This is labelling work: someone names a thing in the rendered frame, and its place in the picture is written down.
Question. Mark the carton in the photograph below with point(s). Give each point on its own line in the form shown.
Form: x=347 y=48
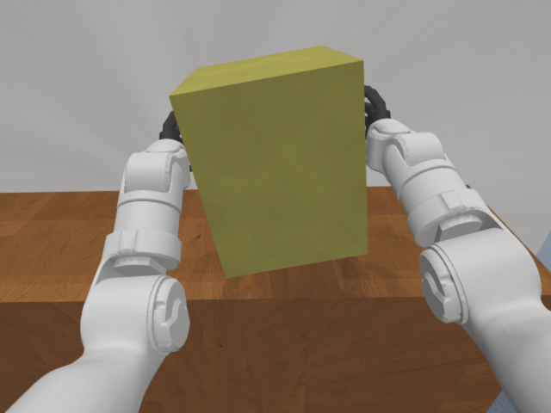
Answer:
x=277 y=148

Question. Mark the robot right forearm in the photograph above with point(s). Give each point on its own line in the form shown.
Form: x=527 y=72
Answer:
x=438 y=204

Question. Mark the robot right upper arm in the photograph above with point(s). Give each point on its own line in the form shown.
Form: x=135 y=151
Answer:
x=485 y=282

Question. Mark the left robot hand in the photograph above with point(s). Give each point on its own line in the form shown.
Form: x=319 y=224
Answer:
x=171 y=130

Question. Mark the pedestal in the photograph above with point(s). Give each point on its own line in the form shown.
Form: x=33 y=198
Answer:
x=351 y=335

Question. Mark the robot left upper arm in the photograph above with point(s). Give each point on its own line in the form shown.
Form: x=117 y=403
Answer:
x=129 y=326

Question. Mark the robot left forearm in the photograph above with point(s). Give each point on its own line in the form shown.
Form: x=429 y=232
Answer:
x=145 y=238

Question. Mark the right robot hand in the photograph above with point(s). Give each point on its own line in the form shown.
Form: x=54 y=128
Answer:
x=376 y=110

